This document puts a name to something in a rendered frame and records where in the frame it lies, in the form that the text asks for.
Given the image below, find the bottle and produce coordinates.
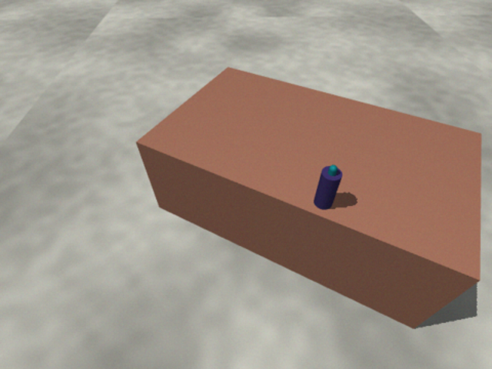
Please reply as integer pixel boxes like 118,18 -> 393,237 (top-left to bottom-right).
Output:
314,165 -> 342,210

